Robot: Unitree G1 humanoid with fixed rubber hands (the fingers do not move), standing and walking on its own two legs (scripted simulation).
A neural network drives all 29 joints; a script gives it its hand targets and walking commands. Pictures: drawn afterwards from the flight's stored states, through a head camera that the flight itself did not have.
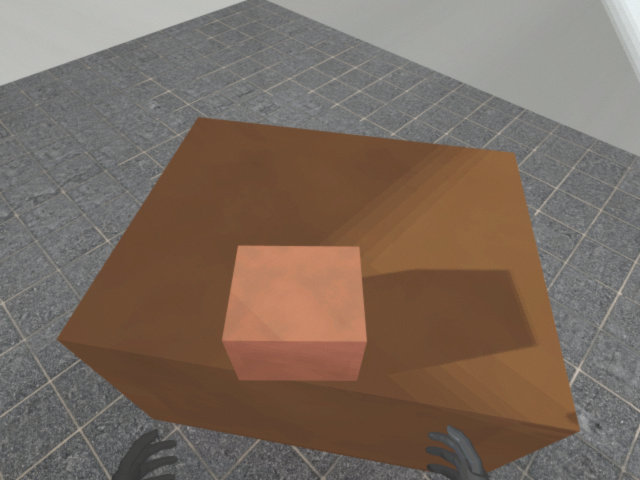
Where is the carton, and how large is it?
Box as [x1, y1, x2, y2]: [222, 246, 366, 380]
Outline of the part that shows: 238,246 222,337 223,344 238,378 290,380 356,380 366,342 358,247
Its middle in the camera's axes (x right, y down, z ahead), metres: -0.04 +0.13 +0.67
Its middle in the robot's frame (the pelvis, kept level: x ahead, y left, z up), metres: +0.41 +0.06 -0.13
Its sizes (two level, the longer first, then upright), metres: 0.206 0.171 0.163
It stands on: a pedestal, 0.56 m high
